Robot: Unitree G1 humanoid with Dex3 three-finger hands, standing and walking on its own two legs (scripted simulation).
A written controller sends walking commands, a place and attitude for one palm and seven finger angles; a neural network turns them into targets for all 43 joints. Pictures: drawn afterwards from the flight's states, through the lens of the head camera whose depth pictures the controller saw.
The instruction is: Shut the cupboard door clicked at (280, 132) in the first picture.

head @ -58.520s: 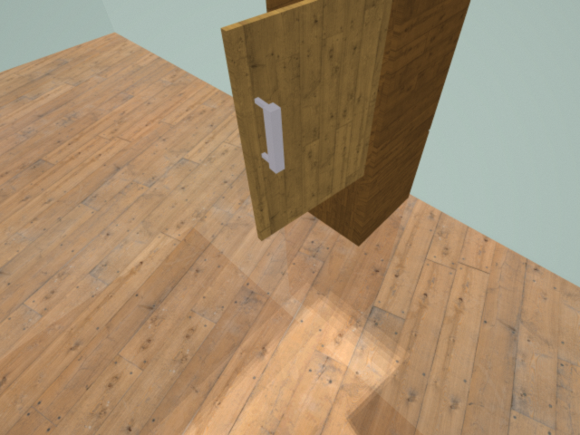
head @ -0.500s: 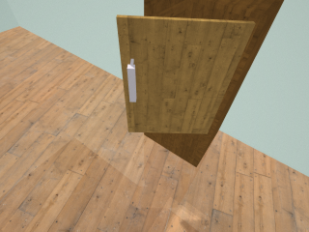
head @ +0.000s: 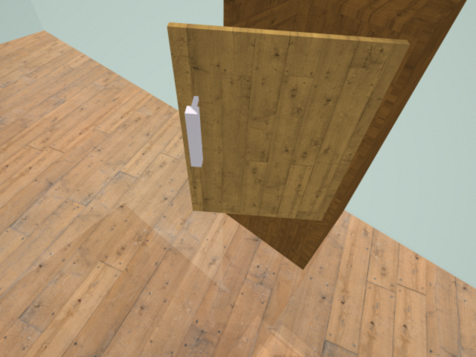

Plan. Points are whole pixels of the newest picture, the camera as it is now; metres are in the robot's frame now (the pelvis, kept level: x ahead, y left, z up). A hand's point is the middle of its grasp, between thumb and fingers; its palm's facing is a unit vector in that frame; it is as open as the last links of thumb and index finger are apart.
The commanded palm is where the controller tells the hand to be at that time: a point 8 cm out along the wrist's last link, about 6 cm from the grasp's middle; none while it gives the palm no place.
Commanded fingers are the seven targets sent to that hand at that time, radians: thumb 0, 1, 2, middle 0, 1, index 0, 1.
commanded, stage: shuffle to correct the standing spot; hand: left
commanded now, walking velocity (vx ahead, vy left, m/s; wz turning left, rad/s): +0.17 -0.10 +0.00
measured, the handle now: (196, 132) +0.57 +0.13 +0.03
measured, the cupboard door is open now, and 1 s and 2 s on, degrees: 35 35 35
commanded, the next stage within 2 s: come to a stop and stand still in 0.42 s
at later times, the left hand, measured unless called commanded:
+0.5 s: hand (161, 335) +0.19 +0.16 -0.17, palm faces -0.02 -0.98 -0.19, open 7.3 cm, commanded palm none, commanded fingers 0.00 0.90 0.90 -0.20 -0.30 -0.20 -0.30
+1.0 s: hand (174, 319) +0.22 +0.14 -0.19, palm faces +0.05 -0.98 -0.18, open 7.3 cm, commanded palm none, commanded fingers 0.00 0.90 0.90 -0.20 -0.30 -0.20 -0.30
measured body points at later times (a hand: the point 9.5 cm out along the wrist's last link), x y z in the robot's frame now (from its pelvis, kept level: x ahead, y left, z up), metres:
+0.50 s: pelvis +0.13 -0.03 +0.00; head +0.17 -0.02 +0.45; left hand +0.19 +0.21 -0.15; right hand +0.11 -0.26 -0.14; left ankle +0.09 +0.10 -0.73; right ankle +0.17 -0.18 -0.71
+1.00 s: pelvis +0.16 -0.04 +0.00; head +0.20 -0.01 +0.44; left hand +0.22 +0.20 -0.17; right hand +0.24 -0.27 -0.14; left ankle +0.17 +0.02 -0.73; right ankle +0.15 -0.19 -0.69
